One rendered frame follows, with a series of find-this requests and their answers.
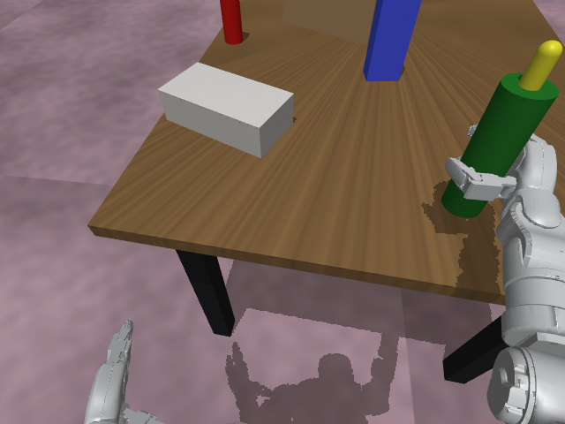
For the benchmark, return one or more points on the right robot arm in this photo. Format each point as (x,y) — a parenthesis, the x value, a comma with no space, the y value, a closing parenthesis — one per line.
(528,378)

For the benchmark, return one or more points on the right robot hand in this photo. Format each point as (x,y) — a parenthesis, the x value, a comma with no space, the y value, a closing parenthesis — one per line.
(535,167)

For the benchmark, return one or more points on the left robot hand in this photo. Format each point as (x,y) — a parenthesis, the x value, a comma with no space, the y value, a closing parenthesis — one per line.
(106,399)

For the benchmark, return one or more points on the table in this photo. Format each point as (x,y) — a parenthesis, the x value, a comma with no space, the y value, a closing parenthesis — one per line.
(353,188)

